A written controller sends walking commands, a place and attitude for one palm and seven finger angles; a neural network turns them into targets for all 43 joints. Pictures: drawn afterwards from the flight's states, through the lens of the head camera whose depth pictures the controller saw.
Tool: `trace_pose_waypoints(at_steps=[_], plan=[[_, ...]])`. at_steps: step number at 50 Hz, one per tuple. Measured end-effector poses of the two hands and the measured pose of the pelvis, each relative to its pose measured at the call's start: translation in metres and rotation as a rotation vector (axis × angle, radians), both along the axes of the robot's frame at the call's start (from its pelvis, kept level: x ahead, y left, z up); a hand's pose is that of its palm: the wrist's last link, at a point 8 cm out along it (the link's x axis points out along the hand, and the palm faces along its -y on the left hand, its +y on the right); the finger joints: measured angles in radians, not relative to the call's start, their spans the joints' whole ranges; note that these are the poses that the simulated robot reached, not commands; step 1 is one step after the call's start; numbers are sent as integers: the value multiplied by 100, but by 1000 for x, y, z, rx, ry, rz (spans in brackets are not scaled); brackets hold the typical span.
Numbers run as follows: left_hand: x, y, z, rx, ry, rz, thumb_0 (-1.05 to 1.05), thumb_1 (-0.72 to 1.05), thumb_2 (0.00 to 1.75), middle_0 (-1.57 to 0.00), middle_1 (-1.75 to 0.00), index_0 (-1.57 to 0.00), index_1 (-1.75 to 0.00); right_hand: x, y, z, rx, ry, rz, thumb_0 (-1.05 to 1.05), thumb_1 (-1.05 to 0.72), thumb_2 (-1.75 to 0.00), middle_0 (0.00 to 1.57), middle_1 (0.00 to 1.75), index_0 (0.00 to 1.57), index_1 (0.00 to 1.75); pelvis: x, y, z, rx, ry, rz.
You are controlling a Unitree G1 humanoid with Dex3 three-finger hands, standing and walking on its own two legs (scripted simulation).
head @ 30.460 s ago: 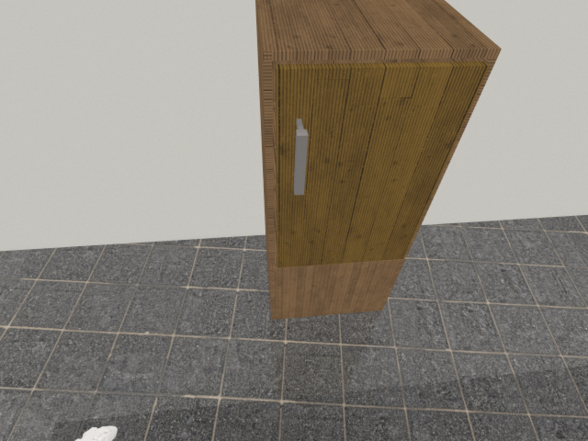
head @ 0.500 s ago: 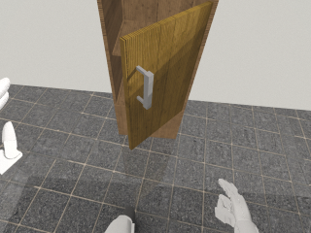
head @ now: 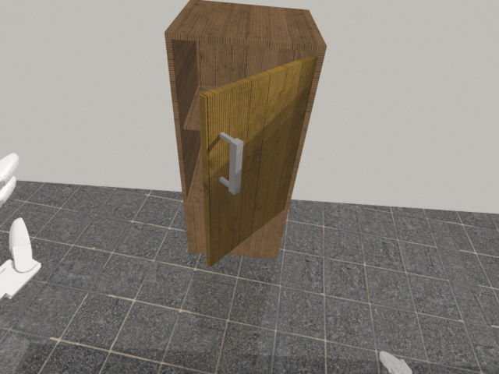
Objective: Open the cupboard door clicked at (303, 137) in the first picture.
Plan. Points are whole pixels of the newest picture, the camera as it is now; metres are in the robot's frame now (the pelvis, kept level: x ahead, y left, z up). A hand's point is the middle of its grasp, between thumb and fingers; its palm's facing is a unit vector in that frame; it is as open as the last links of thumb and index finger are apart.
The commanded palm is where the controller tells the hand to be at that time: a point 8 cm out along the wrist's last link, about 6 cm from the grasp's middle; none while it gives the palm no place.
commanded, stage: stop stepping back and stand still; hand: left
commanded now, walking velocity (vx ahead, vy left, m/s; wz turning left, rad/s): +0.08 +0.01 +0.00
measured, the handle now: (229, 163) +0.56 +0.08 +0.04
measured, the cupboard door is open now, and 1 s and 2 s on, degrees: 47 47 47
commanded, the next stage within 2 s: let the arm hang, fingers relaxed in 0.18 s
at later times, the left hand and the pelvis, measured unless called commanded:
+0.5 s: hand out of the picture +0.13 +0.20 -0.11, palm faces +0.07 -0.96 -0.29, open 7.4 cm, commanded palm none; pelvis +0.01 -0.01 -0.01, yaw +3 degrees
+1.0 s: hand out of the picture -0.03 +0.17 -0.16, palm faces +0.10 -0.97 -0.24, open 7.4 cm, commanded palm none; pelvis +0.00 -0.01 +0.01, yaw +3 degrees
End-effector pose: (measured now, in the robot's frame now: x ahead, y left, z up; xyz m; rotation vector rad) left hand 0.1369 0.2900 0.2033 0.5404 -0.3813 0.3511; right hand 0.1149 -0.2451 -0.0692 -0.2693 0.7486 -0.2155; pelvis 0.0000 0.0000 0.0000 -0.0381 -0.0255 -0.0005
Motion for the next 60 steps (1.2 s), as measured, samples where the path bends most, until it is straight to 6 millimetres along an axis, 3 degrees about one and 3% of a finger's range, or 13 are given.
trace_pose_waypoints(at_steps=[3,7,11,15,17,21,25,27,29,36,41,47,60], plan=[[5,20,3,0,-48,65,1,88,90,-21,-30,-21,-30,3,7,-8,6,13,-1,1,-90,-89,20,30,20,30,0,8,-3,18,-10,3],[23,34,-5,-40,32,135,1,88,90,-21,-30,-21,-30,7,25,-10,65,-8,12,1,-91,-89,20,30,20,30,-6,11,4,33,-7,3],[28,18,-15,-41,136,97,2,89,90,-20,-30,-20,-30,10,38,-6,122,-16,41,1,-90,-89,20,30,20,30,-6,3,10,47,4,1],[23,-9,-27,5,226,24,2,89,90,-20,-30,-20,-30,18,35,-11,147,-18,81,1,-90,-89,21,30,20,30,-4,-6,8,46,20,6],[30,-9,-68,-41,391,24,1,89,90,-20,-30,-20,-30,21,26,-27,166,39,103,1,-90,-89,21,30,20,30,-3,-5,4,32,30,23],[24,-13,-188,-270,819,115,1,89,90,-20,-30,-20,-30,16,5,-57,147,180,88,1,-90,-89,21,30,20,30,3,-3,-5,24,27,54],[-20,-46,-286,-469,1195,145,1,90,90,-20,-29,-20,-30,-6,-13,-58,91,295,49,1,-91,-89,20,30,20,30,6,-8,-7,46,0,54],[-48,-69,-318,-553,1349,143,1,90,90,-20,-29,-20,-30,-20,-19,-53,62,352,35,1,-91,-89,20,30,20,30,7,-11,-4,48,-4,55],[-75,-82,-334,-631,1439,184,0,93,90,-20,-29,-20,-30,-35,-23,-49,39,418,27,1,-91,-89,20,30,20,30,6,-15,0,42,-1,60],[-147,-72,-339,-661,1638,317,-1,97,90,-20,-30,-20,-30,-72,-20,-51,45,587,10,1,-91,-89,20,30,20,30,5,-20,10,27,7,71],[-174,-65,-330,-648,1702,387,0,94,90,-20,-29,-20,-30,-81,-4,-62,102,610,3,1,-91,-89,20,30,20,30,5,-17,12,28,-9,67],[-179,-65,-324,-641,1706,405,1,91,90,-20,-29,-20,-30,-90,12,-70,145,629,5,1,-93,-89,20,30,20,30,2,-14,14,32,-20,63],[-154,-93,-335,-689,1675,313,1,90,90,-20,-29,-20,-30,-118,24,-69,177,683,-28,0,-92,-89,20,30,20,30,4,-14,15,37,-18,58]])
